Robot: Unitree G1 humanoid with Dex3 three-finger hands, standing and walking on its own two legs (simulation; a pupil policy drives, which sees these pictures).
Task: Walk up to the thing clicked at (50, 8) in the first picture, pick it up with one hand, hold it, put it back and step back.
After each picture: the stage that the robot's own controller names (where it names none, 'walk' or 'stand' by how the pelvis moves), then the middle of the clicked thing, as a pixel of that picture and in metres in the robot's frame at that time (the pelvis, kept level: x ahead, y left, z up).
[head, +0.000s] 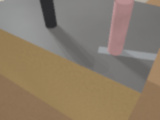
stand; (47, 5) +0.83 +0.21 +0.09
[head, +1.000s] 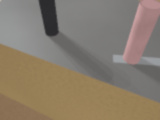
walk; (48, 10) +0.70 +0.17 +0.11
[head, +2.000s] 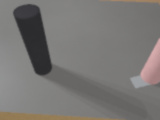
stand; (36, 45) +0.45 +0.16 +0.12
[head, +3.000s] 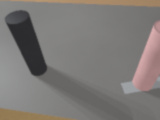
stand; (29, 47) +0.46 +0.21 +0.11
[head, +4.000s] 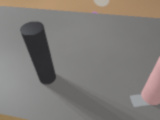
stand; (41, 56) +0.44 +0.18 +0.09
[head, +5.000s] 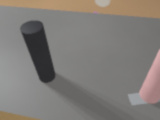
stand; (40, 55) +0.45 +0.19 +0.09
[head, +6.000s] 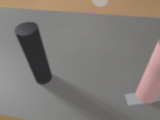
stand; (36, 57) +0.44 +0.20 +0.09
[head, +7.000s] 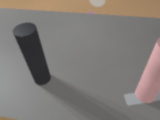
stand; (35, 57) +0.44 +0.20 +0.09
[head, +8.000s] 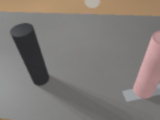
rise first; (33, 58) +0.43 +0.22 +0.09
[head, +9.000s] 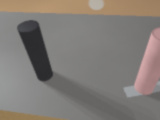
go down; (37, 54) +0.46 +0.22 +0.09
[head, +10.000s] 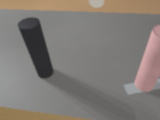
go down; (38, 51) +0.46 +0.22 +0.09
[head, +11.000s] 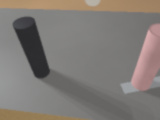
go down; (34, 51) +0.46 +0.22 +0.09
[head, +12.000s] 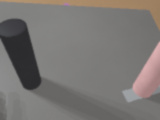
go down; (23, 59) +0.40 +0.19 +0.10
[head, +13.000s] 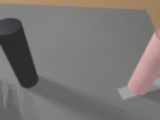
go down; (20, 58) +0.42 +0.20 +0.10
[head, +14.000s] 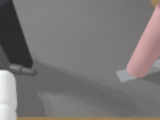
close in; (12, 39) +0.45 +0.20 +0.14
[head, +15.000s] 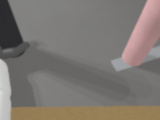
close; (1, 21) +0.49 +0.20 +0.16
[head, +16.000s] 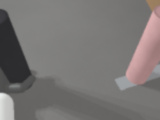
lift; (10, 57) +0.38 +0.20 +0.15
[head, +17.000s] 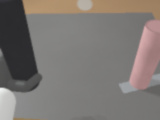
lift; (17, 49) +0.33 +0.17 +0.25
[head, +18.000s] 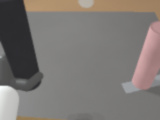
hold; (19, 48) +0.34 +0.18 +0.23
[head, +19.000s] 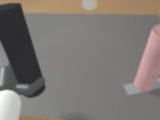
crouch; (21, 55) +0.33 +0.19 +0.21
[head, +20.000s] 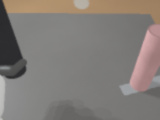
crouch; (1, 38) +0.39 +0.24 +0.23
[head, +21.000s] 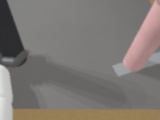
lower; (3, 30) +0.47 +0.21 +0.14
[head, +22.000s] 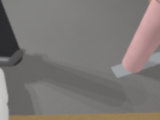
lower; out of the picture +0.47 +0.22 +0.16
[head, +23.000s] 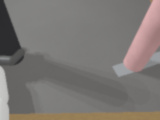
lower; out of the picture +0.47 +0.22 +0.16
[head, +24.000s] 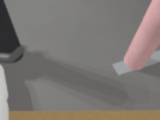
lower; out of the picture +0.47 +0.22 +0.16
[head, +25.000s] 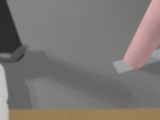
loosen; (0, 25) +0.47 +0.21 +0.17
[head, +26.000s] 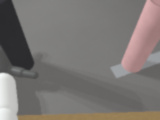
withdraw; (12, 38) +0.44 +0.19 +0.15
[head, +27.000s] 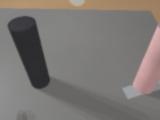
sink last; (33, 57) +0.40 +0.18 +0.14
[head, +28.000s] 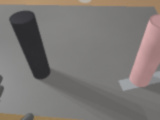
stand; (33, 49) +0.44 +0.20 +0.13
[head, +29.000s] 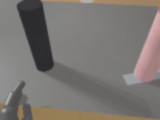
stand; (38, 40) +0.46 +0.19 +0.15
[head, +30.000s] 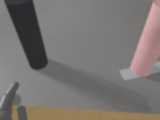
stand; (30, 36) +0.46 +0.19 +0.17
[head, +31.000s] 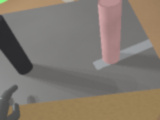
stand; (11, 48) +0.51 +0.26 +0.12
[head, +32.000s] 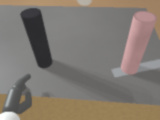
stand; (38, 41) +0.53 +0.19 +0.10
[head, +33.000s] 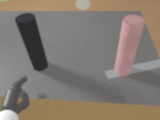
stand; (34, 45) +0.54 +0.21 +0.09
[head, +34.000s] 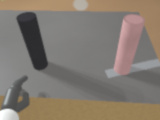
stand; (34, 44) +0.55 +0.20 +0.09
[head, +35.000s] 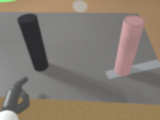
stand; (35, 45) +0.55 +0.20 +0.09
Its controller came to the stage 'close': yes
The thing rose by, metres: 0.20
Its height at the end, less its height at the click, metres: +0.00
